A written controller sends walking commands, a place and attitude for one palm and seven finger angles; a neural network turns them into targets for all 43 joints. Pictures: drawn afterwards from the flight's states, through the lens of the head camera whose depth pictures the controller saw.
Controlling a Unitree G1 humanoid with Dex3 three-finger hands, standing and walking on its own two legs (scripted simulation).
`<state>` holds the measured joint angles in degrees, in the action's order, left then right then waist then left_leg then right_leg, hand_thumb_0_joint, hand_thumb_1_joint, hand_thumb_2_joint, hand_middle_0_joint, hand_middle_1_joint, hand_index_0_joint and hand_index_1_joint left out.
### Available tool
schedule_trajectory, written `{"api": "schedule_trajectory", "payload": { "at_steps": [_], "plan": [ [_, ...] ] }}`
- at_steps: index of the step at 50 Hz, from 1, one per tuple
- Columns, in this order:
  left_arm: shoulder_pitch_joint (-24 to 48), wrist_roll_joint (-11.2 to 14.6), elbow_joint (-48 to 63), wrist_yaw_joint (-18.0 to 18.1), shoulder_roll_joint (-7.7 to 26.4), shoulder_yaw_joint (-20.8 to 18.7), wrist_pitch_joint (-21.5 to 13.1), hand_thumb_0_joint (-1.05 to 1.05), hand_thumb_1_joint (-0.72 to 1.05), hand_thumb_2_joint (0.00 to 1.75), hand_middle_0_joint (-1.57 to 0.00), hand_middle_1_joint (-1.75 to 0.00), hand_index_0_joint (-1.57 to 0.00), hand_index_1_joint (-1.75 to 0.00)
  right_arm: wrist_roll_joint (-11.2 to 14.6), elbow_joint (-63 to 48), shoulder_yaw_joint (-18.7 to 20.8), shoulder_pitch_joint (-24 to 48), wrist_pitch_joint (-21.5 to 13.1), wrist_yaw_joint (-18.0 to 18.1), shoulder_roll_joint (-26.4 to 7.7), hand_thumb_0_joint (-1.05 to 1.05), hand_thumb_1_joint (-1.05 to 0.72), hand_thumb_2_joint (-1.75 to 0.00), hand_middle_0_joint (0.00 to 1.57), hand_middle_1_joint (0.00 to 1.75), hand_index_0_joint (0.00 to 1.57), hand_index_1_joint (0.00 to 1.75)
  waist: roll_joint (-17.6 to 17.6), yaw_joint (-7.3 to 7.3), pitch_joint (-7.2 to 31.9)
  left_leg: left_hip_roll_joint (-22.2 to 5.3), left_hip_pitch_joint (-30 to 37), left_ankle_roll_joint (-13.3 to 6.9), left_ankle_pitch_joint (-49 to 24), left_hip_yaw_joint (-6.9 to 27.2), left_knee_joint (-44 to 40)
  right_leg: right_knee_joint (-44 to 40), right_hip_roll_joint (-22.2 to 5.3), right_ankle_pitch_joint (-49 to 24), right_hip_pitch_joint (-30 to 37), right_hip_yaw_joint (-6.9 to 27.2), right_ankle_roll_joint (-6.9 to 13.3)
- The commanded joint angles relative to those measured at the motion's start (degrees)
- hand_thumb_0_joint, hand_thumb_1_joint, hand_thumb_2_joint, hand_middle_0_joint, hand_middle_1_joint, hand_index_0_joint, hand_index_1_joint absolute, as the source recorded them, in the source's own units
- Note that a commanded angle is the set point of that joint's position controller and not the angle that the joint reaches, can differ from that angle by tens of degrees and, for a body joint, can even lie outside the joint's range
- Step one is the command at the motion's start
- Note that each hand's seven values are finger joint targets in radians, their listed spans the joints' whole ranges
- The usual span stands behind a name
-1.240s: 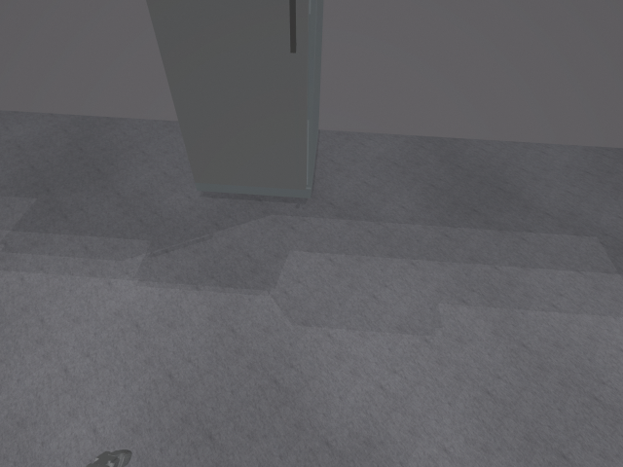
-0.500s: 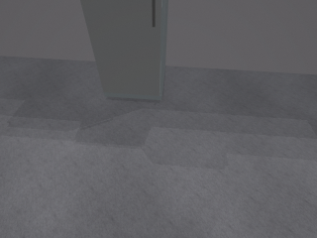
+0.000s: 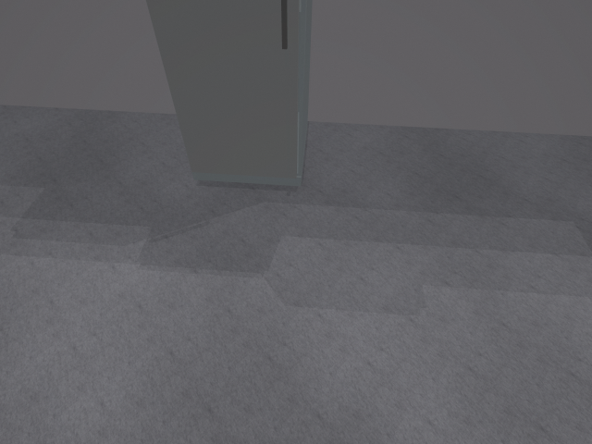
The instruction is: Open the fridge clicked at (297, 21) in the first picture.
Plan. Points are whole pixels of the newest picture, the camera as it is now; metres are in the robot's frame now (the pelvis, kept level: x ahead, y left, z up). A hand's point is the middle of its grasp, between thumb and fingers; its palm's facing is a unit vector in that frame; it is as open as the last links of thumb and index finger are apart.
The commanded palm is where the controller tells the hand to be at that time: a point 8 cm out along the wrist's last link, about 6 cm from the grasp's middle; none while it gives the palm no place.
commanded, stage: look at it before walking up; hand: right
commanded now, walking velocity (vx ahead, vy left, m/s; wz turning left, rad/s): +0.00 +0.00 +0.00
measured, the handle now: out of the picture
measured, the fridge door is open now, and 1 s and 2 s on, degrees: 0 0 0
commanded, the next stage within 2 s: walk to a spot facing it in 0.50 s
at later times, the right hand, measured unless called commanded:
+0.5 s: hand out of the picture +0.08 -0.25 -0.16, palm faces -0.03 +0.94 -0.33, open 7.4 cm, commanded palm none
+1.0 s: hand out of the picture +0.08 -0.17 -0.19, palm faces -0.08 +0.98 -0.20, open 7.4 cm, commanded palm none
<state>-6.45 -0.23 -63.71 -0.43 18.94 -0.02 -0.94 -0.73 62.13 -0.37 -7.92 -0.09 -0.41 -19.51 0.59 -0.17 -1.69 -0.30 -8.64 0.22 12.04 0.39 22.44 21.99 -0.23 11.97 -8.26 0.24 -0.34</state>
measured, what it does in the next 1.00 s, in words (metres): shifts its weight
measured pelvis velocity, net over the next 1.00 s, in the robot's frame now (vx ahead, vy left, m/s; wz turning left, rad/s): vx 0.07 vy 0.02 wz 0.15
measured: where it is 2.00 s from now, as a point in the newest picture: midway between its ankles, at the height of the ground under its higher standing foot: (284, 405)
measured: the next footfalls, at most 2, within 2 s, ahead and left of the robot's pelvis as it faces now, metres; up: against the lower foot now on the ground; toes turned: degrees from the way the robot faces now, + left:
right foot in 1.30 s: +0.35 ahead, -0.09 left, +0.00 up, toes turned +11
left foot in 1.94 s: +0.44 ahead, +0.23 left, +0.00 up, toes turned +47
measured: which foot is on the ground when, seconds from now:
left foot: down 0.00-1.00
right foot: down 0.00-0.94, up 0.96-1.00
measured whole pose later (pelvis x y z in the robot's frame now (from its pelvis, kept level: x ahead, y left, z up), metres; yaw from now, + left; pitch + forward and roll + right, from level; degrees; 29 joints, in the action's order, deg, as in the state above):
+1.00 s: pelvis +0.07 +0.02 -0.03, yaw +8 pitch -1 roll +1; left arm -17.4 -0.8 -61.9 0.0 13.3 -1.9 -0.1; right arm -1.3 58.3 2.5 -21.3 -1.4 -1.6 -11.5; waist -1.5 -1.6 -1.4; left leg 2.5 -13.8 -2.3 22.7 -2.1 37.9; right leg 56.1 -5.7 29.2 -17.3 -4.2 -1.5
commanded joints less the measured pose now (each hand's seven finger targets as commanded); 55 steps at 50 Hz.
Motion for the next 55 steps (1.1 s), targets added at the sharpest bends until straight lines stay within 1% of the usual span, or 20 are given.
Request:
{"api": "schedule_trajectory", "payload": {
  "at_steps": [1,16,20,30,32,33,36,39,41,42,43,44,45,46,47,48,49,51,53,55],
  "plan": [
    [2.9,-0.2,3.7,1.0,12.2,-2.1,-1.1,0.00,0.90,0.90,-0.20,-0.30,-0.20,-0.30,0.1,-3.7,2.1,2.0,-1.6,1.1,-11.8,0.00,-0.90,-0.90,0.20,0.30,0.20,0.30,-0.2,0.06,4.0,-6.8,0.3,-2.0,-8.8,5.8,-3.6,-3.3,-6.5,-8.9,1.3,5.3,2.0],
    [3.4,-0.1,3.7,1.0,12.5,-1.9,-1.0,0.00,0.90,0.90,-0.20,-0.30,-0.20,-0.30,0.1,-3.6,2.1,2.4,-1.5,1.0,-12.0,0.00,-0.90,-0.90,0.20,0.30,0.20,0.30,-0.6,0.06,3.1,-6.6,0.6,-1.9,-8.2,5.8,-4.4,-4.4,-6.5,-8.7,1.5,5.5,1.9],
    [3.2,-0.1,3.6,1.1,12.5,-2.0,-1.2,0.00,0.90,0.90,-0.20,-0.30,-0.20,-0.30,0.1,-3.5,2.1,2.2,-1.6,1.1,-12.0,0.00,-0.90,-0.90,0.20,0.30,0.20,0.30,-0.4,0.04,5.0,-6.7,1.9,-1.9,-11.1,5.5,-3.7,-4.0,-6.8,-11.4,2.7,5.3,1.9],
    [3.3,-0.1,3.5,1.1,12.4,-1.9,-1.1,0.00,0.90,0.90,-0.20,-0.30,-0.20,-0.30,0.0,-3.3,2.2,2.0,-1.5,1.1,-11.9,0.00,-0.90,-0.90,0.20,0.30,0.20,0.30,-0.5,-0.15,3.3,-6.7,1.4,-1.8,-9.6,5.6,-4.7,-4.8,-6.7,-9.7,2.3,5.2,1.8],
    [-0.1,-0.6,2.1,1.0,6.3,-0.6,-0.2,0.00,0.90,0.90,-0.20,-0.30,-0.20,-0.30,0.1,-2.1,1.1,-1.2,-0.4,1.2,-6.1,0.00,-0.90,-0.90,0.20,0.30,0.20,0.30,-0.2,0.04,4.0,-6.0,0.3,-1.3,-4.1,6.0,-3.9,-3.0,-6.6,-4.2,3.1,3.1,0.7],
    [-1.9,-0.7,2.0,1.0,5.2,-0.6,0.2,0.00,0.90,0.90,-0.20,-0.30,-0.20,-0.30,-0.1,-2.2,1.1,-2.6,0.2,1.1,-5.2,0.00,-0.90,-0.90,0.20,0.30,0.20,0.30,0.3,-0.02,3.5,-5.4,-1.0,-1.5,2.2,6.9,-3.5,-1.8,-6.4,1.6,2.3,2.3,0.6],
    [-3.2,-1.1,3.7,0.9,6.5,-1.8,0.7,0.00,0.90,0.90,-0.20,-0.30,-0.20,-0.30,-0.5,-4.4,2.2,-4.0,1.2,-0.1,-5.9,0.00,-0.90,-0.90,0.20,0.30,0.20,0.30,0.3,0.04,-4.2,-3.4,-9.0,-2.8,17.9,9.9,-2.9,-1.9,-6.8,18.3,-3.2,2.5,1.5],
    [-5.7,-1.1,5.5,1.0,7.9,-3.1,0.3,0.00,0.90,0.90,-0.20,-0.30,-0.20,-0.30,-0.7,-7.2,3.3,-5.9,1.0,-0.8,-4.7,0.00,-0.90,-0.90,0.20,0.30,0.20,0.30,-2.6,0.31,-6.6,-0.5,-15.9,-3.4,21.6,9.4,3.9,-2.1,-10.1,26.0,-3.3,6.2,4.0],
    [-8.0,-0.9,6.2,1.3,9.0,-4.1,-0.5,0.00,0.90,0.90,-0.20,-0.30,-0.20,-0.30,-0.6,-8.5,3.6,-7.0,0.1,-1.3,-2.0,0.00,-0.90,-0.90,0.20,0.30,0.20,0.30,-7.7,0.83,-4.6,2.5,-19.3,-2.6,15.4,4.1,14.0,-4.6,-15.6,24.2,0.6,11.2,6.9],
    [-8.8,-0.8,6.3,1.4,9.4,-4.4,-1.1,0.00,0.90,0.90,-0.20,-0.30,-0.20,-0.30,-0.5,-9.3,3.7,-6.5,-0.3,-1.5,-0.7,0.00,-0.90,-0.90,0.20,0.30,0.20,0.30,-10.9,0.90,-3.8,2.3,-20.2,-1.8,12.8,0.1,18.6,-5.4,-19.1,19.2,2.4,12.6,8.7],
    [-9.0,-0.7,6.4,1.4,8.9,-4.7,-1.4,0.00,0.90,0.90,-0.20,-0.30,-0.20,-0.30,-0.5,-10.0,3.9,-5.9,-0.5,-1.6,-0.3,0.00,-0.90,-0.90,0.20,0.30,0.20,0.30,-11.3,0.91,-3.2,0.7,-20.9,-1.3,14.5,-0.9,20.2,-4.2,-20.6,13.4,3.6,11.9,9.9],
    [-8.7,-0.9,6.7,1.4,7.9,-4.6,-1.6,0.00,0.90,0.90,-0.20,-0.30,-0.20,-0.30,-0.6,-10.1,4.1,-6.4,-0.8,-1.8,0.3,0.00,-0.90,-0.90,0.20,0.30,0.20,0.30,-9.0,0.28,-3.2,-0.5,-17.8,-1.2,15.3,-1.5,18.5,-0.7,-20.5,7.0,1.6,8.8,9.5],
    [-7.4,-1.0,6.8,1.5,7.0,-4.4,-1.6,0.00,0.90,0.90,-0.20,-0.30,-0.20,-0.30,-0.7,-8.9,4.3,-10.2,-1.2,-1.9,1.3,0.00,-0.90,-0.90,0.20,0.30,0.20,0.30,-6.6,-1.85,-2.4,-0.1,-10.1,-1.7,12.4,-2.7,13.1,6.4,-17.9,3.0,-3.0,3.5,7.0],
    [-5.5,-1.0,7.8,1.3,4.9,-3.9,-1.5,0.00,0.90,0.90,-0.20,-0.30,-0.20,-0.30,-1.0,-6.6,5.0,-17.3,-1.7,-1.6,-0.3,0.00,-0.90,-0.90,0.20,0.30,0.20,0.30,1.2,-5.12,-0.9,-1.7,2.5,-3.9,7.4,3.6,4.1,21.1,-12.1,1.4,-12.8,-3.6,3.1],
    [-2.1,-0.3,11.4,0.8,-0.4,-2.7,-2.0,0.00,0.90,0.90,-0.20,-0.30,-0.20,-0.30,-1.3,-3.8,6.7,-26.7,-2.6,-0.4,-7.6,0.00,-0.90,-0.90,0.20,0.30,0.20,0.30,22.4,-7.92,1.5,-18.2,16.0,-10.4,-1.0,31.1,-6.1,42.2,-2.7,17.1,-32.8,-11.6,-1.4],
    [4.0,-0.7,13.9,0.9,1.7,-2.7,-2.6,0.00,0.90,0.90,-0.20,-0.30,-0.20,-0.30,0.0,-3.0,6.1,-30.6,-2.9,0.8,-7.0,0.00,-0.90,-0.90,0.20,0.30,0.20,0.30,16.1,-9.49,-0.5,-20.5,14.6,-13.8,-10.9,38.1,-7.6,46.3,-3.7,21.3,-37.0,-2.9,-1.0],
    [6.9,-0.7,14.2,0.9,0.4,-2.8,-2.9,0.00,0.90,0.90,-0.20,-0.30,-0.20,-0.30,-0.4,-3.1,5.7,-28.8,-2.9,1.1,-5.5,0.00,-0.90,-0.90,0.20,0.30,0.20,0.30,8.3,-8.55,-4.1,-20.2,12.6,-16.6,-14.1,36.3,-6.6,49.1,-5.4,18.4,-39.6,-1.3,-1.3],
    [4.5,-1.1,13.2,0.6,-0.8,-2.9,-2.6,0.00,0.90,0.90,-0.20,-0.30,-0.20,-0.30,-0.9,-4.4,4.8,-23.5,-3.0,1.4,-2.4,0.00,-0.90,-0.90,0.20,0.30,0.20,0.30,1.8,-4.44,-4.5,-17.5,8.4,-15.5,-11.9,28.1,-5.5,46.3,-7.4,13.7,-36.9,-1.0,-2.0],
    [2.0,-0.9,12.4,0.1,-2.3,-3.3,-1.9,0.00,0.90,0.90,-0.20,-0.30,-0.20,-0.30,-1.1,-5.2,4.9,-19.8,-3.5,1.4,-1.8,0.00,-0.90,-0.90,0.20,0.30,0.20,0.30,2.7,-2.06,-3.5,-15.1,4.7,-14.1,-11.5,22.3,-6.6,40.8,-7.2,10.9,-32.4,-2.4,-2.8],
    [1.5,-0.7,12.7,-0.5,-3.7,-3.4,-1.4,0.00,0.90,0.90,-0.20,-0.30,-0.20,-0.30,-1.0,-4.9,4.9,-19.6,-3.7,1.2,-1.4,0.00,-0.90,-0.90,0.20,0.30,0.20,0.30,4.6,-1.54,-2.9,-12.4,1.4,-12.5,-9.2,18.5,-8.1,36.2,-6.1,5.9,-29.2,-3.7,-3.0]
  ]
}}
